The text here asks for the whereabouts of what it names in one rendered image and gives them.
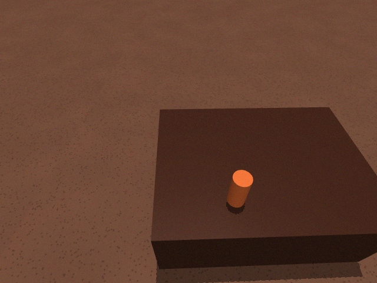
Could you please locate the can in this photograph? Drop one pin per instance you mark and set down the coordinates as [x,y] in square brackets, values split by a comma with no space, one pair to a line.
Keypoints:
[239,188]

